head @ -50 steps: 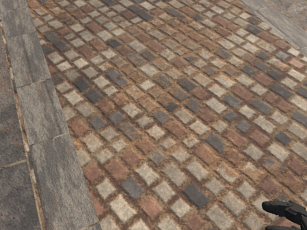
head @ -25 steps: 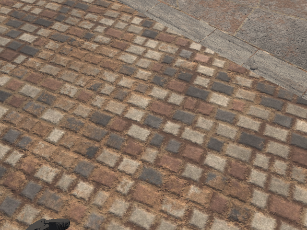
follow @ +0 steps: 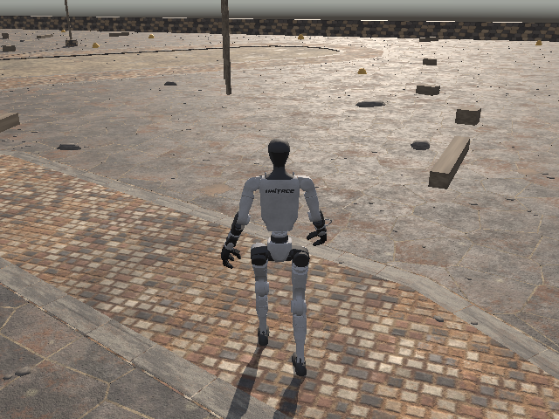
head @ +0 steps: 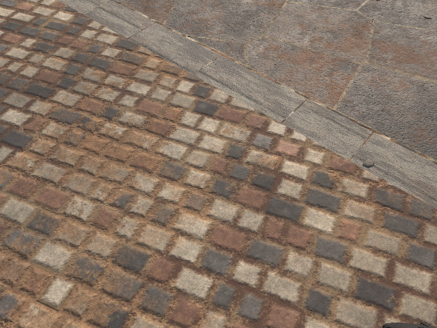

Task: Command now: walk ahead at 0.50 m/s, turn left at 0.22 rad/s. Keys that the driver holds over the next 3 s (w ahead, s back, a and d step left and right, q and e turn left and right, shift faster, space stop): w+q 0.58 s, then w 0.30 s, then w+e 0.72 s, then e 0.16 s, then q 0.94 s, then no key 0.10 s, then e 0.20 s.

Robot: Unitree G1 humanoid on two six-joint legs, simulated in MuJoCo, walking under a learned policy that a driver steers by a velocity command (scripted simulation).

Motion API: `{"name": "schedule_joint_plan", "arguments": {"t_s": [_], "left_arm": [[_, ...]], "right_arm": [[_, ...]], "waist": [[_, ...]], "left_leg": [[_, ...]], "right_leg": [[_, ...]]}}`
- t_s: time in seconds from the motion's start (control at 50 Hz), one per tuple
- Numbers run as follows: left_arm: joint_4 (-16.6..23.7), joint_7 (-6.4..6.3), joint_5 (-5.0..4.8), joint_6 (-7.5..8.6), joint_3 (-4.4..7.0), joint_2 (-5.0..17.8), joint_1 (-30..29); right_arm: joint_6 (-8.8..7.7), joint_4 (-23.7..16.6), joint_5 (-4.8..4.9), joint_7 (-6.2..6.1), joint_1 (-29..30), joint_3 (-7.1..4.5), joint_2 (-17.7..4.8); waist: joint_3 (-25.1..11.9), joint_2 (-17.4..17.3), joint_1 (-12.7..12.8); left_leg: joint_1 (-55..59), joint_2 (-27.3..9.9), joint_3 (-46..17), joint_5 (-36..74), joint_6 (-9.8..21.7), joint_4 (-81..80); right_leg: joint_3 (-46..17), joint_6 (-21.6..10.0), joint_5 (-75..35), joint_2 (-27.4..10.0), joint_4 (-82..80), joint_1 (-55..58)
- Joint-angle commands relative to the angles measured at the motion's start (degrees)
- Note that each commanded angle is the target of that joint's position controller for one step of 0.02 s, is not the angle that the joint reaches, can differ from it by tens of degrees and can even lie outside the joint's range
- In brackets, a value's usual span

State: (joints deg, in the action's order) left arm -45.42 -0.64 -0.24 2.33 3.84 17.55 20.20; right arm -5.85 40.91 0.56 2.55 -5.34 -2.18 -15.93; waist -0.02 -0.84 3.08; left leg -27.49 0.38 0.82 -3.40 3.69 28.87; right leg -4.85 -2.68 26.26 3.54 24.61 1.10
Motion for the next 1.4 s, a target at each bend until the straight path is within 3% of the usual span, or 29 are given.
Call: {"name": "schedule_joint_plan", "arguments": {"t_s": [0.02, 0.04, 0.06, 0.08, 0.1, 0.14, 0.18, 0.3, 0.4, 0.46, 0.48, 0.5, 0.52, 0.54, 0.56, 0.6, 0.66, 0.72, 0.82, 0.9, 0.96, 0.98, 1.0, 1.02, 1.04, 1.1, 1.22, 1.3, 1.4], "left_arm": [[5.3, -0.41, 0.97, 1.13, 0.17, 3.5, 4.9], [5.3, 0.03, 0.8, 2.31, -0.27, 3.7, 3.7], [6.5, 0.74, -0.8, 3.38, 0.44, 7.3, -1.5], [7.5, 1.01, -1.16, 4.13, 0.28, 7.2, -6.1], [8.2, 1.0, -0.11, 4.57, 0.35, 6.7, -8.6], [8.4, 0.78, 1.31, 4.34, 0.71, 6.0, -7.7], [8.4, 0.55, 1.4, 3.66, 0.56, 4.8, -7.0], [11.1, 0.55, 0.92, 3.69, -0.48, 1.9, -18.5], [12.7, 1.73, -0.05, 4.83, -0.04, 3.2, -24.4], [11.5, 1.67, -0.27, 5.56, 1.07, 5.4, -19.5], [10.2, 1.25, 0.16, 5.77, 1.93, 7.0, -13.8], [9.4, 0.68, 1.04, 5.79, 2.8, 9.9, -4.9], [7.5, 0.66, 1.3, 4.8, 3.82, 13.6, 0.9], [7.5, 1.0, -0.14, 4.37, 2.97, 9.3, 0.8], [8.0, 0.83, -0.11, 4.09, 2.01, 5.8, -1.9], [7.3, 0.98, 0.7, 3.67, 1.21, 4.0, -6.1], [5.5, 1.52, 0.76, 4.29, 0.73, 2.7, -7.0], [3.6, 1.68, 0.09, 4.64, 1.5, 5.4, -6.5], [1.1, 1.48, -0.93, 3.67, 1.87, 8.1, -3.8], [-1.8, 1.41, -1.73, 2.47, 2.01, 9.6, 0.6], [-2.7, 1.02, -1.92, 1.48, 1.67, 10.0, 0.1], [-1.9, 0.95, -1.05, 1.71, 0.64, 7.8, -0.3], [0.1, 1.08, 0.0, 2.5, -1.37, 1.4, 3.9], [-0.8, 1.07, -1.02, 3.28, -1.13, 3.2, 4.9], [0.0, 1.19, -2.51, 3.32, 0.39, 7.7, 1.3], [0.4, 0.64, -1.46, 1.94, 0.84, 6.1, -2.3], [1.5, 0.68, -1.16, -0.55, 0.53, 2.1, -4.8], [3.9, 2.29, -0.84, -0.08, -0.29, 0.7, -12.1], [8.1, 3.87, -0.86, -0.25, -0.46, 1.3, -19.2]], "right_arm": [[-0.25, 0.0, -0.59, -0.21, -17.5, -5.3, -16.8], [0.03, 1.1, 0.85, 0.2, -19.3, -4.47, -13.1], [0.22, 0.2, 1.03, -0.06, -16.3, -3.46, -10.0], [0.6, -0.8, 0.25, -0.34, -13.3, -3.2, -9.1], [0.92, -1.2, -0.14, -0.46, -11.3, -2.85, -8.3], [1.02, -1.9, -0.55, -0.88, -9.6, -2.31, -7.2], [1.09, -2.0, -0.1, -1.44, -9.9, -2.57, -7.8], [2.14, 0.1, 0.8, -3.35, -14.6, -3.42, -9.9], [3.46, 1.6, 1.2, -3.98, -18.6, -3.49, -9.4], [4.09, 1.0, 1.0, -4.18, -16.7, -3.83, -9.5], [4.05, 0.3, 0.81, -3.95, -15.6, -3.37, -8.1], [3.8, -1.0, -0.03, -3.63, -14.7, -2.31, -5.4], [3.3, -2.0, 1.19, -3.61, -22.8, -1.09, -1.6], [3.14, -1.5, 1.55, -3.71, -23.3, -1.59, -6.2], [3.35, -1.8, 1.48, -3.63, -17.8, -2.64, -9.7], [3.45, -3.3, 0.27, -3.5, -11.6, -2.85, -8.7], [3.81, -3.4, 0.91, -2.74, -12.5, -2.3, -4.8], [3.67, -4.8, 0.06, -2.41, -8.5, -1.43, -3.2], [2.15, -6.6, 0.08, -0.98, 0.7, -0.3, -2.4], [1.81, -8.9, 0.49, -0.42, 6.0, -0.66, -4.1], [1.42, -6.1, -0.07, -0.82, -4.5, -2.87, -8.0], [1.56, -4.0, -0.61, -1.52, -13.8, -4.3, -11.4], [2.19, -3.5, -1.88, -2.34, -20.0, -5.51, -17.1], [2.42, -3.2, -1.48, -2.22, -21.2, -4.68, -14.2], [2.29, -2.9, -0.93, -2.04, -18.0, -3.5, -10.7], [1.09, -2.5, -0.97, -1.46, -8.3, -1.99, -5.1], [-0.86, 0.9, -1.81, -2.13, -6.8, -3.04, -5.9], [-0.31, 2.6, -1.28, -3.0, -8.4, -3.67, -8.1], [1.54, 5.3, 0.23, -3.29, -12.3, -4.64, -10.3]], "waist": [[-17.5, -11.0, -6.2], [-18.4, -14.9, -7.2], [-10.6, -9.3, -8.0], [-5.6, -3.8, -7.7], [-1.4, -0.4, -6.5], [-1.1, -2.3, -3.7], [-1.4, -3.6, -3.0], [0.4, -3.7, -6.5], [0.7, -4.2, -7.8], [-0.5, -6.4, -4.4], [-4.3, -5.8, -1.3], [-12.5, -1.7, 2.8], [-20.4, 15.3, 0.4], [-18.0, 15.4, 0.6], [-9.8, 9.1, 1.8], [-0.8, 3.8, 0.2], [0.5, 6.9, -2.5], [1.7, 5.6, -2.5], [2.2, 4.3, 0.4], [3.3, 5.2, 1.0], [-2.6, 4.9, -6.2], [-9.4, 3.2, -10.5], [-18.4, -9.6, -10.3], [-22.9, -12.9, -10.7], [-13.5, -8.7, -10.3], [-1.9, -7.1, -4.9], [2.0, -3.2, -2.6], [4.1, -1.7, -4.9], [6.3, -1.0, -6.9]], "left_leg": [[41.8, -15.6, -30.3, -4.2, 14.3, -2.6], [47.5, -19.1, -46.7, -16.4, 17.0, -11.8], [42.6, -18.4, -42.0, -22.1, 14.2, -13.0], [35.3, -16.1, -35.5, -19.2, 12.6, -13.6], [28.5, -13.9, -30.5, -13.4, 11.9, -14.7], [22.7, -10.6, -25.7, -3.6, 11.3, -16.3], [20.0, -9.5, -22.5, 2.5, 11.9, -17.0], [14.6, -5.2, -16.9, 4.8, 8.6, -16.2], [20.2, -7.1, -23.1, 1.6, 7.4, -11.2], [22.2, -7.7, -26.2, 6.4, 6.0, -5.6], [20.2, -5.1, -24.4, 9.8, 4.4, 0.5], [13.2, -2.0, -20.4, 4.2, 2.5, 14.7], [-7.2, 6.4, -12.2, -23.8, -1.5, 32.7], [-15.0, 2.0, -12.1, -30.3, -2.2, 41.3], [-17.1, -0.3, -11.8, -25.2, -2.7, 44.1], [-14.8, -3.4, -9.2, -18.1, -3.4, 41.1], [-9.8, -5.1, -7.8, -15.8, -3.4, 35.7], [-11.0, -6.0, -6.7, -11.5, -4.1, 26.6], [-5.3, -5.1, -2.3, 2.5, -3.8, 9.6], [-3.6, -3.7, -1.7, -0.2, -2.0, 3.5], [14.7, -0.4, 0.6, -1.2, 0.9, -2.3], [30.0, -5.2, -3.8, 0.2, 3.1, -0.3], [50.7, -21.2, -26.3, -5.6, 10.0, -1.9], [50.0, -25.4, -40.5, -12.3, 13.3, -8.9], [43.1, -23.0, -32.7, -15.5, 10.9, -10.2], [24.3, -16.2, -15.3, -8.2, 7.1, -16.4], [19.7, -15.3, -1.3, 5.1, 7.4, -21.9], [21.3, -14.7, 5.5, 6.1, 6.1, -22.9], [31.0, -17.6, 8.6, 10.6, 4.8, -19.4]], "right_leg": [[4.0, 1.2, -26.0, -2.1, 39.5, -26.8], [-0.7, 2.2, 4.1, 1.3, 47.3, -39.3], [-3.3, 1.4, 1.4, -2.4, 50.3, -45.0], [-2.2, 0.9, -2.9, -4.6, 48.2, -44.8], [-1.2, 1.1, -5.6, -6.2, 43.6, -44.0], [-0.9, 2.2, -9.4, -7.9, 36.7, -38.6], [0.3, 4.0, -10.4, -7.8, 32.6, -37.3], [1.2, 6.8, -28.7, -4.3, 11.3, -32.7], [-0.4, 5.6, -28.8, -2.2, 2.7, -29.6], [0.0, 2.8, -23.6, -2.2, -0.5, -22.2], [-0.1, 0.7, -24.6, -3.7, -2.0, -12.5], [-7.5, -3.1, -22.5, -12.3, 0.6, 2.9], [-30.8, -12.3, -13.5, -25.3, -1.3, 22.9], [-39.5, -12.4, -2.3, -27.9, -4.8, 21.1], [-31.7, -10.0, -1.4, -25.3, -6.4, 13.8], [-19.4, -8.2, -13.7, -20.4, -9.4, 0.3], [-10.6, -8.5, -20.8, -16.7, -13.4, -7.1], [-6.4, -10.3, -26.2, -17.2, -16.1, -8.1], [1.1, -8.5, -30.2, -14.9, -16.3, -8.3], [-0.1, -7.2, -31.7, -17.9, -13.8, -3.2], [1.6, -4.3, -46.0, -15.4, -0.6, -4.6], [3.6, -2.1, -40.0, -12.5, 12.0, -12.8], [7.3, 2.3, -14.0, -4.4, 34.3, -33.9], [-0.6, 2.5, 7.6, -2.5, 44.6, -40.2], [-2.1, 2.2, 4.7, -5.6, 48.3, -44.8], [-0.3, 2.3, -7.3, -11.1, 42.0, -40.2], [-1.8, 3.8, -20.5, -11.4, 33.5, -40.3], [2.1, 3.0, -29.7, -10.4, 20.3, -38.5], [5.5, 0.1, -24.5, -9.4, 12.7, -40.8]]}}
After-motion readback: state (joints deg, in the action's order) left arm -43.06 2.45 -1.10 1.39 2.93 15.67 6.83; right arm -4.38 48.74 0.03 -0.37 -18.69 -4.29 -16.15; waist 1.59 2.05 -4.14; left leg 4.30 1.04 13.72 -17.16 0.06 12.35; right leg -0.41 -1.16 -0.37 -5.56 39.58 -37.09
